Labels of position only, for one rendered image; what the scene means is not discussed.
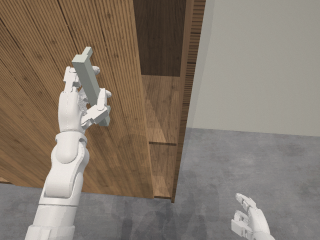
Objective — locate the robot left forearm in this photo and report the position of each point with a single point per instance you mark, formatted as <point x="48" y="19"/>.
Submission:
<point x="61" y="193"/>

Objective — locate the right robot hand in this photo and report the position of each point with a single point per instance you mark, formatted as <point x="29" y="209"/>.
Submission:
<point x="246" y="226"/>

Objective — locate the handle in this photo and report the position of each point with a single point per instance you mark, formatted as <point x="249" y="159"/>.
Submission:
<point x="87" y="78"/>

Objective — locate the left robot hand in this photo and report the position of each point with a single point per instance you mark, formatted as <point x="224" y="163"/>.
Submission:
<point x="72" y="104"/>

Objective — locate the wardrobe door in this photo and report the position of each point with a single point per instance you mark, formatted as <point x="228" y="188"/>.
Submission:
<point x="38" y="41"/>

